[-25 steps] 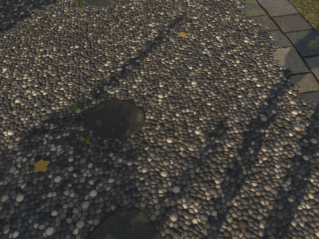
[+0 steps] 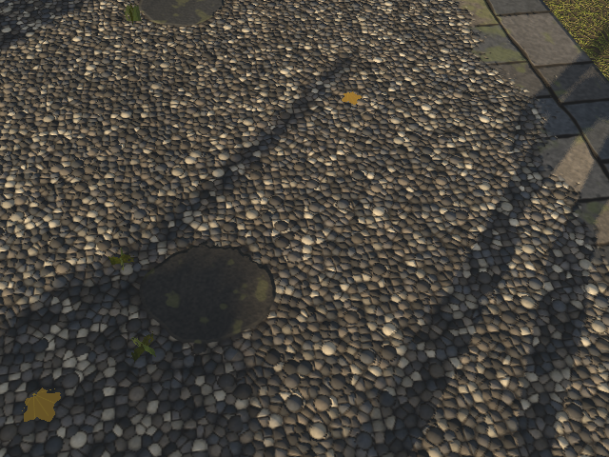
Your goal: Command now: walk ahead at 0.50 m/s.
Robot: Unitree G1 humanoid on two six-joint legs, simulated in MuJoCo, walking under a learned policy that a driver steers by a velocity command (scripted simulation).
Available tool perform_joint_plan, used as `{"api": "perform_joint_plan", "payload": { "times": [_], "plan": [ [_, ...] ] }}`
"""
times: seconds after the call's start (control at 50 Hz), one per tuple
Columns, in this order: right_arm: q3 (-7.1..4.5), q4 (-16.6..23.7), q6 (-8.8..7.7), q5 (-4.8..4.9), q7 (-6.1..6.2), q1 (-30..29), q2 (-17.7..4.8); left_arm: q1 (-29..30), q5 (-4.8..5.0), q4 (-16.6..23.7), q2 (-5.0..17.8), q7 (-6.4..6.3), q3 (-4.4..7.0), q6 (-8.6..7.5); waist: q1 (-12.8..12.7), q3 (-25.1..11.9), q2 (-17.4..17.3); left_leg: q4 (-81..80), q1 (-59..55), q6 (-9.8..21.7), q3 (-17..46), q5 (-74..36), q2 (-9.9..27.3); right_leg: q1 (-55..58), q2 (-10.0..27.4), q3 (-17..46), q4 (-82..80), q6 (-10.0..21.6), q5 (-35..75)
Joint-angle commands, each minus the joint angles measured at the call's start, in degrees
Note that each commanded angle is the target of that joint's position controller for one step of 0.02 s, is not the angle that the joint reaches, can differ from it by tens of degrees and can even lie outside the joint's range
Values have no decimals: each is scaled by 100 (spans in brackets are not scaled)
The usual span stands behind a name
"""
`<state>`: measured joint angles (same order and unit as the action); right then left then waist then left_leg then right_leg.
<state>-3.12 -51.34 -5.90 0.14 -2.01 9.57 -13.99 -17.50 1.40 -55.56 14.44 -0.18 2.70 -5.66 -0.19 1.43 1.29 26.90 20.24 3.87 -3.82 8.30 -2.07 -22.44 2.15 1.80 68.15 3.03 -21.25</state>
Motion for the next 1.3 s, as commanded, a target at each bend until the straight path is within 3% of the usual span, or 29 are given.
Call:
{"api": "perform_joint_plan", "payload": {
  "times": [0.02,0.1,0.22,0.3,0.36,0.4,0.42,0.44,0.46,0.48,0.5,0.54,0.58,0.66,0.76,0.88,0.94,0.96,0.98,1.0,1.02,1.04,1.06,1.08,1.1,1.12,1.18,1.22,1.3],
  "plan": [
    [-71,139,-85,-65,-18,204,-443,-196,-36,325,389,-45,150,6,-75,-425,-516,-1654,-1176,984,1821,-798,1559,-1094,641,281,-57,11,577],
    [-130,-67,-90,-37,102,574,-717,393,-96,542,366,-85,188,131,-39,-59,-383,-1985,-1034,1028,1316,-1193,1482,-1665,729,164,-980,-191,1306],
    [-113,-274,-1,31,218,1110,-777,1550,-84,876,196,13,128,68,299,148,-429,-2069,-1392,735,772,-1136,1235,-1676,467,-101,-2910,-229,2772],
    [-126,-488,92,85,231,1563,-790,2254,-43,1149,221,125,90,4,511,378,-418,-1781,-2011,769,989,-1063,1453,-1787,295,-105,-3596,-214,2514],
    [-192,-505,173,116,287,1516,-911,2241,-26,1243,382,213,120,-100,328,327,-539,-1361,-2276,679,1253,-1329,1658,-1375,176,-31,-3997,-111,2051],
    [-224,-432,209,124,294,1263,-988,1523,-37,1070,636,198,240,-153,-122,-78,-668,-651,-2138,533,1231,-2416,1525,-150,-82,-224,-4193,33,1813],
    [-171,-365,212,87,282,1169,-840,571,-64,795,925,149,384,-167,-537,-714,-581,393,-1688,360,1022,-2704,1172,1270,-39,-204,-4115,214,1917],
    [-66,-168,203,-18,274,1134,-569,-525,-167,637,1391,80,497,-164,-884,-1696,76,2238,-469,124,700,-1129,687,3112,1101,969,-3939,579,1904],
    [119,-166,101,103,249,1952,180,-730,-180,522,1609,116,530,-114,-473,-2455,1725,4043,1635,-169,612,2375,-142,4801,2348,3435,-4596,1335,887],
    [-46,-235,39,228,251,1666,-525,-596,-169,619,979,108,369,-112,-627,-2167,1106,4741,2085,-111,1267,2467,184,4399,2163,3590,-4936,1118,273],
    [-140,-70,24,298,259,1170,-798,-126,-145,695,711,81,282,-118,-558,-1355,810,4839,2358,-46,1151,1941,437,3614,2022,2669,-5058,852,374],
    [-188,-11,94,191,309,861,-641,562,-179,730,487,98,207,-126,-217,-564,270,4449,1893,-56,1012,1116,868,2088,1662,1547,-5513,715,1050],
    [-208,-19,251,210,282,1060,-375,768,-226,666,356,102,189,-152,45,-331,490,4178,1415,-59,1008,844,1056,1437,1425,802,-5836,680,1395],
    [-252,233,434,153,284,659,-304,624,-234,505,581,8,278,-180,100,-5,237,3627,1904,-154,1040,149,1109,1328,1414,-26,-6108,746,2031],
    [-215,523,384,110,121,-130,-251,426,-217,427,785,-101,337,-99,-92,188,148,2173,2000,-204,728,-970,1007,1652,1314,-827,-6186,614,2256],
    [-147,1029,390,121,-86,-1072,-247,-26,-69,282,1005,-123,426,87,-357,479,138,1221,2117,10,189,-450,845,2635,1590,-1283,-5786,488,2745],
    [-284,1095,420,130,-124,-638,-527,184,12,352,1249,-136,492,189,57,22,407,1119,1051,317,-308,384,321,2816,1587,-1540,-4657,307,5307],
    [-411,939,422,153,-112,65,-733,323,44,387,1298,-137,496,239,488,-349,376,859,122,485,-473,327,24,2657,1442,-1684,-3664,192,5947],
    [-632,654,436,167,-31,1063,-1133,332,27,428,1230,-141,456,249,953,-879,159,519,-1468,714,-317,3,-181,1886,1186,-1776,-2260,-48,5412],
    [-769,528,473,180,92,1547,-1740,223,-255,604,646,-121,273,188,810,-1178,-1151,415,-2900,1095,1700,-343,1086,78,713,-1710,-306,-330,1335],
    [-730,754,351,110,37,1364,-1990,-74,-164,937,241,-45,116,-57,317,-2130,-1780,-749,-4310,2273,5099,1127,2159,-1816,-403,-384,1198,-512,-1478],
    [-570,761,275,72,-19,1444,-1423,764,105,1038,794,16,226,-255,716,-1838,-766,-1203,-4194,1887,4837,1087,2099,-2480,-135,280,1420,-354,-1091],
    [-500,744,208,78,-15,1206,-1185,999,178,1123,830,34,236,-342,599,-1165,-648,-1133,-3588,1635,3950,640,1920,-2712,100,211,1083,-190,-526],
    [-435,854,176,102,-6,744,-992,940,44,994,782,-23,240,-352,318,-821,-132,-1087,-2705,1416,3248,48,1654,-2294,380,255,609,-171,-58],
    [-368,947,177,84,15,388,-793,867,-97,940,835,-61,295,-297,104,-604,-110,-1162,-1989,1294,2745,-472,1445,-1852,532,257,158,-207,226],
    [-331,1007,159,35,37,309,-723,794,-130,938,863,-52,321,-221,-21,-533,-289,-1206,-1517,1262,2472,-1188,1314,-1437,610,278,-11,-240,335],
    [-382,1035,154,35,167,316,-976,895,-211,1059,724,-90,330,-34,-169,-395,-199,-1204,-915,1239,1884,-2882,1099,-1196,420,84,-757,-543,615],
    [-396,993,202,47,261,484,-1040,1142,-247,1162,554,-98,272,21,-107,-369,-310,-1055,-858,1068,1466,-3677,927,-1241,245,-55,-1523,-641,1162],
    [-276,826,287,19,373,757,-745,1596,-168,1187,354,71,139,-19,253,-545,-636,-1002,-964,580,969,-3332,729,-598,46,-217,-3138,-468,2952]
  ]
}}
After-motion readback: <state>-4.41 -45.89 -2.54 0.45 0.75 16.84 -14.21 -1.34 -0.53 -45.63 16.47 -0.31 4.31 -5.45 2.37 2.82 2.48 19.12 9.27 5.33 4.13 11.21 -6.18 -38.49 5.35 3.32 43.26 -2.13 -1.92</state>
